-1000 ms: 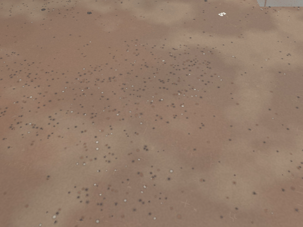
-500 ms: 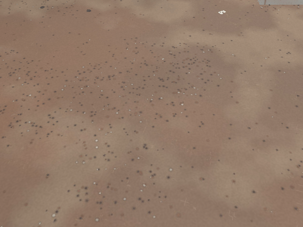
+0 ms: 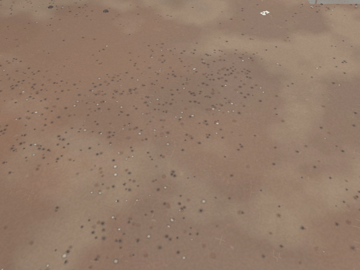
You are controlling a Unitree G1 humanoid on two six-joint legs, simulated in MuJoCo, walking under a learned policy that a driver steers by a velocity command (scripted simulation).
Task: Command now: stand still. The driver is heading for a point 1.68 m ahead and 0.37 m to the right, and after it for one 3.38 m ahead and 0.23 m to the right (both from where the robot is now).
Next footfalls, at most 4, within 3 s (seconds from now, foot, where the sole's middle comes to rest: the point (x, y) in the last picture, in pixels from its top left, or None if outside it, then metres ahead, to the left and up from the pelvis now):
0.78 right None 0.45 -0.11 -0.77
1.28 left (187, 205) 0.77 0.00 -0.77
1.78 right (268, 182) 0.88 -0.35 -0.77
2.32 left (229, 122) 1.24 -0.21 -0.77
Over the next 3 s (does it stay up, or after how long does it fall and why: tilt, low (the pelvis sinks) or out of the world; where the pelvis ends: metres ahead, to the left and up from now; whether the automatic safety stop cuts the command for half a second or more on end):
stays up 1.43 -0.34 0.00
